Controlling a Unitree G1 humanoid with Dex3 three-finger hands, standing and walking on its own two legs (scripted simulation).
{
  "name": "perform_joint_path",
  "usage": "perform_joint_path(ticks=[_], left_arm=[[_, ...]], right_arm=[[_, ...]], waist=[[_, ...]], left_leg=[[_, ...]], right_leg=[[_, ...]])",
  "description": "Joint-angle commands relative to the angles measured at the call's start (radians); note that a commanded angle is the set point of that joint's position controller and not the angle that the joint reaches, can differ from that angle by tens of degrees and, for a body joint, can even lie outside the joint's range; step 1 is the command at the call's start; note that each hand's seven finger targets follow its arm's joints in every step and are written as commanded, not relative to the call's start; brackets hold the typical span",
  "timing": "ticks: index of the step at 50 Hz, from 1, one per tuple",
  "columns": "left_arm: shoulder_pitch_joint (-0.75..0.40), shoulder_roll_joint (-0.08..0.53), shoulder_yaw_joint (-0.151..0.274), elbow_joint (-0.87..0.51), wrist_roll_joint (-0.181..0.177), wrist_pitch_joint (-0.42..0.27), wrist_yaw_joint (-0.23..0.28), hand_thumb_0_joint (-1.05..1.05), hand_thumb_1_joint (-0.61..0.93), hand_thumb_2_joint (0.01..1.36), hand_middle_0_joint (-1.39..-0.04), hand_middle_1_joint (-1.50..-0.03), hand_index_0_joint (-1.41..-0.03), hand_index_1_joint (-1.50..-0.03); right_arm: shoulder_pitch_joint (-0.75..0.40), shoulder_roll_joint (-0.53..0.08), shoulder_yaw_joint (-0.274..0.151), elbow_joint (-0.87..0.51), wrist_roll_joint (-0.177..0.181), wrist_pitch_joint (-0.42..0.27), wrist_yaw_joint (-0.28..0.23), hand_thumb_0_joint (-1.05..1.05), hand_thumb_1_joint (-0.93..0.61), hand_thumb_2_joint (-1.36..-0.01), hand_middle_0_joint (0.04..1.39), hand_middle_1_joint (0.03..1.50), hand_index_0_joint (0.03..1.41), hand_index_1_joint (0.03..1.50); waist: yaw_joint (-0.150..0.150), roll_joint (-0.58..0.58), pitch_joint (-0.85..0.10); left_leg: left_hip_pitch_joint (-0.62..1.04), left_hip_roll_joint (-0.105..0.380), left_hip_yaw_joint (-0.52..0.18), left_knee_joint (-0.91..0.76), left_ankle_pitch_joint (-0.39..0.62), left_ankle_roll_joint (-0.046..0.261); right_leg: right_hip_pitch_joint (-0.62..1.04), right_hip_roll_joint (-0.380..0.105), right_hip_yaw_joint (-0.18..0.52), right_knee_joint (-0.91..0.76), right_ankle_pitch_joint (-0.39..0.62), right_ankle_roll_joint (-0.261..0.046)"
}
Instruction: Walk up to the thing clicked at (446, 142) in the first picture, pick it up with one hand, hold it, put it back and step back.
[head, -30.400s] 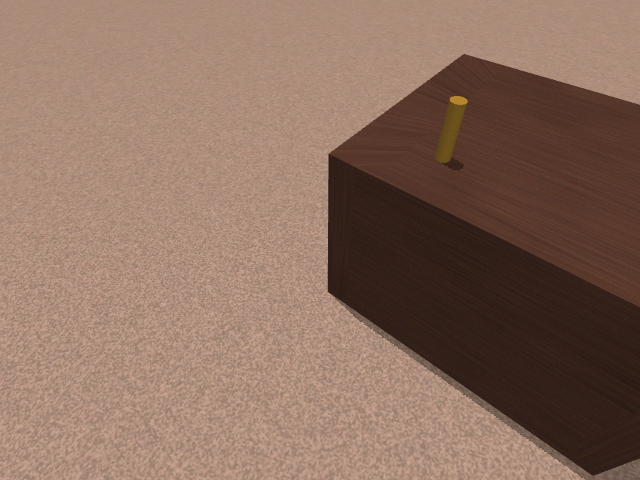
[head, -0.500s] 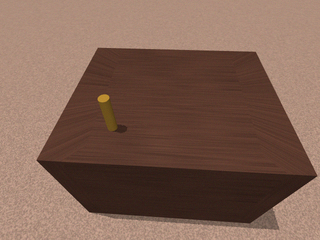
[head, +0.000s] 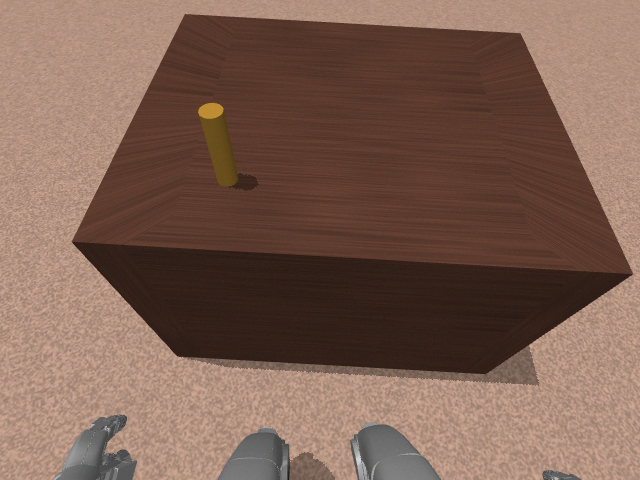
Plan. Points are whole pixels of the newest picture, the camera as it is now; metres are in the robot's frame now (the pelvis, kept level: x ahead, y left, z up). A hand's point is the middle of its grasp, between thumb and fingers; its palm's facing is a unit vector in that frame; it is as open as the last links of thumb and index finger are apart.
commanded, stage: step back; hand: left
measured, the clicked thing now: (220, 148) +0.62 +0.19 -0.02
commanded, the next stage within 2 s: none
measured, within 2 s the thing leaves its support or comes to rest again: neither
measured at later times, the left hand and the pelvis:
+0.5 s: hand out of the picture +0.00 +0.24 -0.12, palm faces -0.01 -0.91 -0.42, open 7.4 cm; pelvis -0.09 -0.02 +0.01, yaw +0 degrees
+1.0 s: hand out of the picture -0.15 +0.21 -0.13, palm faces -0.06 -0.91 -0.41, open 7.4 cm; pelvis -0.23 -0.05 +0.00, yaw -2 degrees
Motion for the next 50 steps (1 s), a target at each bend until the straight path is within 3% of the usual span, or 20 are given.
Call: perform_joint_path(ticks=[1, 5, 9, 11, 12, 13, 16, 21, 24, 26, 27, 28, 29, 30, 34, 43, 46, 48, 49, 50], left_arm=[[0.208, 0.186, 0.062, -0.014, -0.006, -0.016, 0.002, 0.0, 0.9, 0.9, -0.2, -0.3, -0.2, -0.3], [0.136, 0.146, 0.052, -0.079, -0.003, -0.032, -0.006, 0.0, 0.9, 0.9, -0.2, -0.3, -0.2, -0.3], [0.296, 0.13, 0.06, -0.018, 0.006, -0.046, -0.001, 0.0, 0.9, 0.9, -0.2, -0.3, -0.2, -0.3], [0.22, 0.276, 0.098, -0.063, 0.027, -0.051, -0.001, 0.0, 0.9, 0.9, -0.2, -0.3, -0.2, -0.3], [0.149, 0.353, 0.111, -0.107, 0.029, -0.045, -0.001, 0.0, 0.9, 0.9, -0.2, -0.3, -0.2, -0.3], [0.087, 0.336, 0.107, -0.133, 0.027, -0.052, 0.006, 0.0, 0.9, 0.9, -0.2, -0.3, -0.2, -0.3], [0.019, 0.196, 0.078, -0.149, 0.015, -0.059, 0.012, 0.0, 0.9, 0.9, -0.2, -0.3, -0.2, -0.3], [0.169, 0.175, 0.073, -0.165, 0.015, -0.049, 0.027, 0.0, 0.9, 0.9, -0.2, -0.3, -0.2, -0.3], [0.166, 0.183, 0.069, -0.177, -0.001, -0.037, 0.028, 0.0, 0.9, 0.9, -0.2, -0.3, -0.2, -0.3], [0.131, 0.194, 0.057, -0.194, -0.016, -0.027, 0.022, 0.0, 0.9, 0.9, -0.2, -0.3, -0.2, -0.3], [0.121, 0.179, 0.048, -0.21, -0.02, -0.024, 0.019, 0.0, 0.9, 0.9, -0.2, -0.3, -0.2, -0.3], [0.126, 0.144, 0.043, -0.225, -0.024, -0.024, 0.016, 0.0, 0.9, 0.9, -0.2, -0.3, -0.2, -0.3], [0.101, 0.129, 0.04, -0.228, -0.029, -0.021, 0.021, 0.0, 0.9, 0.9, -0.2, -0.3, -0.2, -0.3], [0.079, 0.15, 0.053, -0.218, -0.019, -0.021, 0.033, 0.0, 0.9, 0.9, -0.2, -0.3, -0.2, -0.3], [0.138, 0.157, 0.055, -0.172, -0.026, -0.017, 0.019, 0.0, 0.9, 0.9, -0.2, -0.3, -0.2, -0.3], [0.189, 0.145, 0.055, -0.15, -0.01, -0.049, 0.014, 0.0, 0.9, 0.9, -0.2, -0.3, -0.2, -0.3], [0.268, 0.168, 0.067, -0.094, 0.011, -0.061, 0.009, 0.0, 0.9, 0.9, -0.2, -0.3, -0.2, -0.3], [0.184, 0.31, 0.103, -0.137, 0.023, -0.062, 0.005, 0.0, 0.9, 0.9, -0.2, -0.3, -0.2, -0.3], [0.136, 0.367, 0.109, -0.171, 0.028, -0.059, 0.01, 0.0, 0.9, 0.9, -0.2, -0.3, -0.2, -0.3], [0.094, 0.324, 0.099, -0.178, 0.021, -0.062, 0.015, 0.0, 0.9, 0.9, -0.2, -0.3, -0.2, -0.3]], right_arm=[[-0.105, -0.265, -0.066, -0.135, -0.018, -0.035, -0.042, 0.0, -0.9, -0.9, 0.2, 0.3, 0.2, 0.3], [0.004, -0.259, -0.062, -0.118, -0.015, -0.026, -0.05, 0.0, -0.9, -0.9, 0.2, 0.3, 0.2, 0.3], [-0.022, -0.273, -0.051, -0.123, 0.01, 0.005, -0.045, 0.0, -0.9, -0.9, 0.2, 0.3, 0.2, 0.3], [-0.008, -0.174, -0.024, -0.149, 0.024, 0.002, -0.044, 0.0, -0.9, -0.9, 0.2, 0.3, 0.2, 0.3], [-0.059, -0.207, -0.043, -0.157, 0.019, 0.005, -0.06, 0.0, -0.9, -0.9, 0.2, 0.3, 0.2, 0.3], [-0.045, -0.244, -0.06, -0.142, 0.012, 0.004, -0.063, 0.0, -0.9, -0.9, 0.2, 0.3, 0.2, 0.3], [0.049, -0.194, -0.034, -0.101, 0.037, -0.01, -0.057, 0.0, -0.9, -0.9, 0.2, 0.3, 0.2, 0.3], [0.008, -0.188, -0.015, -0.143, 0.029, -0.022, -0.068, 0.0, -0.9, -0.9, 0.2, 0.3, 0.2, 0.3], [0.033, -0.176, -0.017, -0.146, 0.019, -0.036, -0.064, 0.0, -0.9, -0.9, 0.2, 0.3, 0.2, 0.3], [0.091, -0.183, -0.031, -0.122, 0.014, -0.043, -0.059, 0.0, -0.9, -0.9, 0.2, 0.3, 0.2, 0.3], [0.093, -0.223, -0.047, -0.125, 0.008, -0.045, -0.059, 0.0, -0.9, -0.9, 0.2, 0.3, 0.2, 0.3], [0.074, -0.291, -0.068, -0.14, 0.003, -0.042, -0.059, 0.0, -0.9, -0.9, 0.2, 0.3, 0.2, 0.3], [0.037, -0.336, -0.072, -0.156, 0.004, -0.039, -0.051, 0.0, -0.9, -0.9, 0.2, 0.3, 0.2, 0.3], [0.073, -0.371, -0.078, -0.152, 0.001, -0.04, -0.053, 0.0, -0.9, -0.9, 0.2, 0.3, 0.2, 0.3], [-0.058, -0.243, -0.044, -0.183, 0.003, -0.031, -0.063, 0.0, -0.9, -0.9, 0.2, 0.3, 0.2, 0.3], [-0.024, -0.263, -0.058, -0.208, 0.001, -0.007, -0.045, 0.0, -0.9, -0.9, 0.2, 0.3, 0.2, 0.3], [-0.061, -0.249, -0.053, -0.218, 0.023, 0.011, -0.04, 0.0, -0.9, -0.9, 0.2, 0.3, 0.2, 0.3], [-0.035, -0.165, -0.029, -0.236, 0.029, 0.009, -0.046, 0.0, -0.9, -0.9, 0.2, 0.3, 0.2, 0.3], [-0.075, -0.212, -0.048, -0.232, 0.017, 0.017, -0.061, 0.0, -0.9, -0.9, 0.2, 0.3, 0.2, 0.3], [-0.061, -0.245, -0.06, -0.214, 0.02, 0.015, -0.06, 0.0, -0.9, -0.9, 0.2, 0.3, 0.2, 0.3]], waist=[[0.086, 0.171, -0.224], [0.017, 0.195, -0.276], [0.059, 0.206, -0.287], [0.026, -0.17, -0.176], [0.078, -0.226, -0.124], [0.055, -0.222, -0.068], [-0.03, -0.109, -0.11], [0.074, -0.156, -0.179], [0.075, -0.17, -0.239], [0.035, -0.118, -0.269], [0.04, -0.05, -0.299], [0.052, 0.089, -0.313], [0.036, 0.214, -0.269], [-0.016, 0.271, -0.262], [0.059, 0.136, -0.18], [0.02, 0.251, -0.244], [0.057, 0.193, -0.277], [0.043, -0.188, -0.188], [0.104, -0.223, -0.138], [0.071, -0.18, -0.083]], left_leg=[[0.119, 0.248, -0.289, -0.37, -0.048, 0.196], [0.359, 0.243, -0.247, -0.27, 0.197, 0.206], [0.239, 0.182, -0.161, -0.161, 0.239, 0.136], [-0.147, -0.05, -0.039, 0.051, -0.195, -0.002], [-0.097, -0.097, -0.093, 0.278, -0.355, -0.028], [-0.034, -0.047, -0.15, 0.397, -0.327, -0.029], [-0.096, -0.148, -0.153, 0.408, -0.197, -0.005], [-0.14, -0.087, -0.08, 0.2, -0.221, -0.026], [-0.029, -0.031, -0.03, -0.081, -0.206, -0.008], [0.138, -0.021, -0.009, -0.355, 0.091, 0.007], [0.257, 0.05, -0.113, -0.322, 0.391, 0.038], [0.366, 0.196, -0.292, -0.267, 0.608, 0.111], [0.366, 0.303, -0.391, -0.288, 0.694, 0.226], [0.282, 0.401, -0.525, -0.316, 0.676, 0.318], [0.205, 0.225, -0.205, -0.3, 0.493, 0.202], [0.326, 0.229, -0.178, -0.212, 0.368, 0.209], [0.14, 0.149, -0.138, -0.115, 0.166, 0.101], [-0.16, -0.123, -0.06, 0.186, -0.297, -0.017], [-0.071, -0.093, -0.16, 0.411, -0.38, -0.032], [-0.025, -0.069, -0.207, 0.48, -0.331, -0.027]], right_leg=[[0.049, -0.034, -0.022, 0.08, 0.06, 0.028], [0.044, -0.092, -0.046, -0.305, 0.017, 0.053], [0.307, -0.07, -0.147, -0.78, 0.284, 0.028], [0.35, -0.331, 0.28, -0.793, 0.337, -0.071], [0.119, -0.498, 0.409, -0.843, 0.33, -0.239], [0.004, -0.525, 0.427, -0.86, 0.344, -0.263], [0.238, -0.279, 0.011, -0.684, 0.819, -0.106], [0.494, -0.314, 0.047, -0.596, 0.921, -0.151], [0.559, -0.338, 0.057, -0.511, 0.962, -0.149], [0.497, -0.292, 0.001, -0.406, 0.933, -0.096], [0.377, -0.242, -0.021, -0.364, 0.782, -0.045], [0.195, -0.132, -0.072, -0.271, 0.528, -0.008], [0.071, -0.012, -0.106, -0.173, -0.013, 0.011], [0.081, -0.018, -0.018, -0.009, -0.141, 0.022], [0.045, 0.0, 0.031, 0.123, 0.027, 0.014], [0.153, -0.083, -0.115, -0.427, 0.095, 0.059], [0.369, -0.091, -0.118, -0.702, 0.354, 0.012], [0.321, -0.408, 0.335, -0.809, 0.288, -0.141], [0.08, -0.556, 0.47, -0.864, 0.315, -0.285], [-0.011, -0.533, 0.433, -0.879, 0.302, -0.267]])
